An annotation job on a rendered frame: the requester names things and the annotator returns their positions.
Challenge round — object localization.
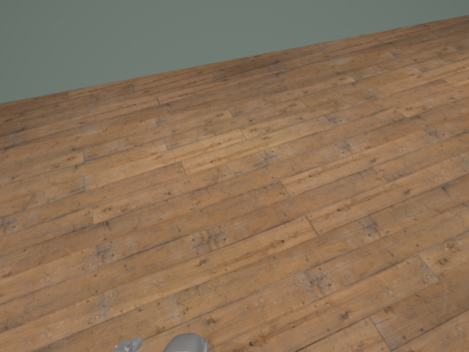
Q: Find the left robot thigh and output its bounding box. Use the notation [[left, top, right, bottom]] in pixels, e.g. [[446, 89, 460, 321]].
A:
[[163, 333, 209, 352]]

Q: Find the robot left hand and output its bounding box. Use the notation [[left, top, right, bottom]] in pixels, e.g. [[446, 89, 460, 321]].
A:
[[109, 337, 142, 352]]

